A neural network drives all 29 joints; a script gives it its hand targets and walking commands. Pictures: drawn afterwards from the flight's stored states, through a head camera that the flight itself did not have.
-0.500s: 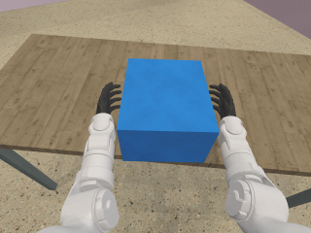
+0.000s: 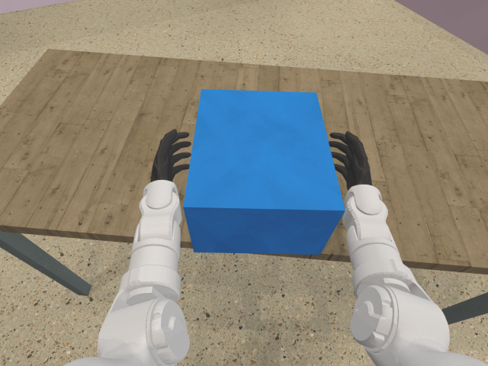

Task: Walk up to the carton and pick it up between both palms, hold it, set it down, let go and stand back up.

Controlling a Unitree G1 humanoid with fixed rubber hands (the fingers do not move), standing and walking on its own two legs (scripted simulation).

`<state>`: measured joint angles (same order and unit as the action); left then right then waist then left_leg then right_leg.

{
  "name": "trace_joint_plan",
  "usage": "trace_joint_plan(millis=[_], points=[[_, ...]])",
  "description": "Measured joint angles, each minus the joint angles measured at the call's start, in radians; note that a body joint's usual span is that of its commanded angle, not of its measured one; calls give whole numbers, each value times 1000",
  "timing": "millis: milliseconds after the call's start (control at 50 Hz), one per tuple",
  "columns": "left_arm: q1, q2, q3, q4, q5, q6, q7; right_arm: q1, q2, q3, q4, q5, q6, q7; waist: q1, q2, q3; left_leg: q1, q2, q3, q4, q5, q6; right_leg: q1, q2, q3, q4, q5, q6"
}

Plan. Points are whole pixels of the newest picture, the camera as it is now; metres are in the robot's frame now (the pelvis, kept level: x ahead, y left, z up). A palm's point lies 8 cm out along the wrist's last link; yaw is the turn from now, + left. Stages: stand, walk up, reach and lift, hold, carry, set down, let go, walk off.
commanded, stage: set down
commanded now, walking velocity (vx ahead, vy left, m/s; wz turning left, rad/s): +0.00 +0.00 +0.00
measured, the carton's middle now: (258, 168) +0.45 +0.03 +0.01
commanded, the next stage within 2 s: none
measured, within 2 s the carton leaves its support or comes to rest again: neither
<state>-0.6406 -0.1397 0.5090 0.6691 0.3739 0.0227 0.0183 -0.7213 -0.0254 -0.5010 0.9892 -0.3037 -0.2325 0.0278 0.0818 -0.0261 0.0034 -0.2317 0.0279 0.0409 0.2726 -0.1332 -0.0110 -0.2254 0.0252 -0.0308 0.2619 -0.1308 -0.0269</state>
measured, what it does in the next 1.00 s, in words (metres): stands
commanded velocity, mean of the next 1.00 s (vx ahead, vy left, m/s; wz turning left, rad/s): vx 0.00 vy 0.00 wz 0.00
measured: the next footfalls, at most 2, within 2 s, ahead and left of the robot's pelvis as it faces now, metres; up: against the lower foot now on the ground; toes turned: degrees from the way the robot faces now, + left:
none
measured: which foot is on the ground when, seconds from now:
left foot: down 0.00-1.00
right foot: down 0.00-1.00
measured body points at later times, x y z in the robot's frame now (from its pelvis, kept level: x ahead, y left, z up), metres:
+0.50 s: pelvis +0.00 +0.00 +0.00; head +0.05 +0.01 +0.45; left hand +0.39 +0.19 +0.05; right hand +0.42 -0.14 +0.06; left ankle +0.00 +0.13 -0.75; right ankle +0.00 -0.10 -0.75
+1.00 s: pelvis +0.00 +0.00 +0.00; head +0.05 +0.01 +0.44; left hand +0.39 +0.19 +0.04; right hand +0.43 -0.14 +0.05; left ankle +0.00 +0.13 -0.75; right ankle +0.00 -0.10 -0.75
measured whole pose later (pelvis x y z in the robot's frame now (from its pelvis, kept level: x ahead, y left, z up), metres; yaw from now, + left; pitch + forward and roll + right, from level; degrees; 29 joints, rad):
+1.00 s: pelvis +0.00 +0.00 +0.00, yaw -1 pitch +7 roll +0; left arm -0.64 -0.08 0.42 0.77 0.31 -0.01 0.11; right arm -0.74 -0.08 -0.40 1.06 -0.20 -0.22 0.04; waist 0.09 -0.03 -0.02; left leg -0.29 0.03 0.06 0.32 -0.15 -0.01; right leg -0.29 0.03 -0.01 0.30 -0.14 -0.03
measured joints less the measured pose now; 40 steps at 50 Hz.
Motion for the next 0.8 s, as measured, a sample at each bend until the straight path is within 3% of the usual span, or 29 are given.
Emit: trace_joint_plan(millis=[800], points=[[28, -34, 37, -44, 48, -22, -19, 25, 36, -61, -68, -60, -6, 45, -4, 1, 15, 0, -5, 9, 3, -4, 6, -8, -5, 6, 15, -9, 4]])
